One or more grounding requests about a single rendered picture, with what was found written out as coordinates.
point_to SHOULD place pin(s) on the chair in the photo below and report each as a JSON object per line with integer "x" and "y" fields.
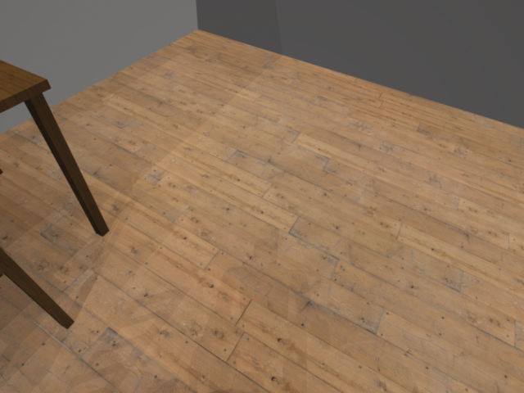
{"x": 13, "y": 271}

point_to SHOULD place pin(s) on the table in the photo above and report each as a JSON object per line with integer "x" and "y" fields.
{"x": 17, "y": 86}

